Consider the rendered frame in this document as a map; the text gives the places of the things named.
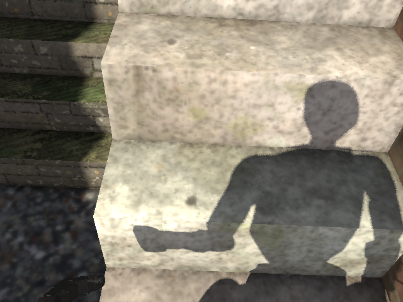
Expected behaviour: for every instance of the robot left hand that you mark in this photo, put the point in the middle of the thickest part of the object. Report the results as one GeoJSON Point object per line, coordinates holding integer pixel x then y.
{"type": "Point", "coordinates": [70, 288]}

